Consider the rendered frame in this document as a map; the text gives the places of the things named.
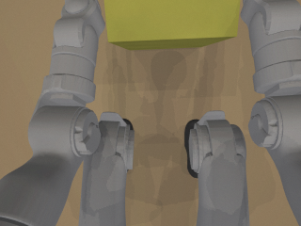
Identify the robot right thigh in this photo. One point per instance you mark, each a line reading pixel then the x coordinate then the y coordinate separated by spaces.
pixel 222 183

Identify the carton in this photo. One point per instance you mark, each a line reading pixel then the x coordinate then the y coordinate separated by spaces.
pixel 170 24

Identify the robot right forearm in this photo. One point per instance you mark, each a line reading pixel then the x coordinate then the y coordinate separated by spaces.
pixel 274 29

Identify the robot left forearm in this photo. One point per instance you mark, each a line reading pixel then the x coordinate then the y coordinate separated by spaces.
pixel 74 56

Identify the robot left upper arm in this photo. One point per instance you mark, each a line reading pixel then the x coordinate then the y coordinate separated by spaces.
pixel 60 137

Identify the robot right upper arm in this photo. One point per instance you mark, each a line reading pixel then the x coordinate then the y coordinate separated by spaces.
pixel 275 124

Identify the robot right shin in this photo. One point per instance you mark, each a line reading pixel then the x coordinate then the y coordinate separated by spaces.
pixel 240 142

